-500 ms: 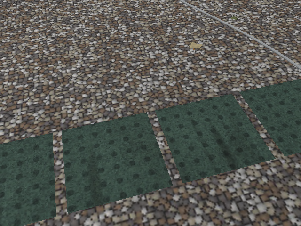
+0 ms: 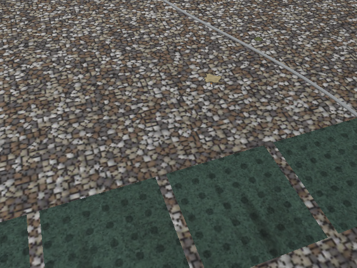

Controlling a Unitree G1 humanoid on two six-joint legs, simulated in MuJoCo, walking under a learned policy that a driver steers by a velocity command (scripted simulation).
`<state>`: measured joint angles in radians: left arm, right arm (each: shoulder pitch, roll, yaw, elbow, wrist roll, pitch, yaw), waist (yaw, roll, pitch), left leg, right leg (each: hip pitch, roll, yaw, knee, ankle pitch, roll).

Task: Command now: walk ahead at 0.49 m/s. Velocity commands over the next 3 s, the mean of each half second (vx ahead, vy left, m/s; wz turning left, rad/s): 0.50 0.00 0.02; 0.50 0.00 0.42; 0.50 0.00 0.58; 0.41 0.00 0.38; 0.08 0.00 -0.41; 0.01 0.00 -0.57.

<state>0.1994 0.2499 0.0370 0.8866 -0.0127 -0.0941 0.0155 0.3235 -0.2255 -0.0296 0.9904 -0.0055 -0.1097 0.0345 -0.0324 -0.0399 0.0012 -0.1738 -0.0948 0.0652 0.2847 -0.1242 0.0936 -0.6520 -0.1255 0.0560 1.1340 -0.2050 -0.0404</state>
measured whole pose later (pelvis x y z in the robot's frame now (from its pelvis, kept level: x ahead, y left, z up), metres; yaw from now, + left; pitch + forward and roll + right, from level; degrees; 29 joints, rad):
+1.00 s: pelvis +0.54 +0.00 -0.02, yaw +17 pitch +2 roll +0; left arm 0.23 0.26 0.04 0.88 -0.01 -0.13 0.00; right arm 0.19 -0.26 -0.08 0.79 0.01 -0.07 0.03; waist 0.00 -0.01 0.04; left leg -0.39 -0.10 0.02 0.52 -0.17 0.11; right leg -0.39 -0.04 0.02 1.25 -0.39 -0.02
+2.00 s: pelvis +0.96 +0.24 -0.01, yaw +44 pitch +2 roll -1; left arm 0.27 0.30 0.05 0.88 -0.03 -0.05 0.00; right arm 0.10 -0.24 -0.04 0.65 -0.01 -0.05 0.02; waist 0.04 -0.02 0.06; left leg -0.42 0.01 0.06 0.53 -0.15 0.05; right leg -0.39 -0.05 0.03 1.15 -0.55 0.05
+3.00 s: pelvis +1.04 +0.29 +0.00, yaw +10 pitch +2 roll +0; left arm 0.18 0.36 0.10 0.63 -0.02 0.05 0.02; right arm 0.14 -0.27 -0.08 0.77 -0.01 -0.01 -0.03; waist 0.00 -0.06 0.03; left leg -0.26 0.00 0.00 0.46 -0.24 0.01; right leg -0.54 0.08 0.11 1.12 -0.45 0.05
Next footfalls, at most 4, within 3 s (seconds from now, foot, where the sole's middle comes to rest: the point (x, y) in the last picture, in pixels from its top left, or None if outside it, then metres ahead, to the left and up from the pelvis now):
0.30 right None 0.33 -0.17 -0.78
0.88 left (157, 241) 0.62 0.09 -0.78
1.36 right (176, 172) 0.95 0.01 -0.78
1.88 left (90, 168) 0.98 0.39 -0.78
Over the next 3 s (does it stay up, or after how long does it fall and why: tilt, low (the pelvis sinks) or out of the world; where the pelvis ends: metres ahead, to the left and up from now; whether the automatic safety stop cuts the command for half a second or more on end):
stays up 1.04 0.29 0.00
